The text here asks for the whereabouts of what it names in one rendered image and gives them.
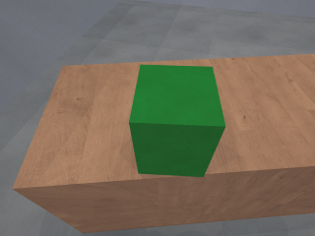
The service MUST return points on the carton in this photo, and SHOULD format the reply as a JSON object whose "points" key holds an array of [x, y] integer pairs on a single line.
{"points": [[176, 120]]}

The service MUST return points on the pedestal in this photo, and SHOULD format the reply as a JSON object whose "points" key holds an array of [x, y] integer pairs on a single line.
{"points": [[81, 165]]}

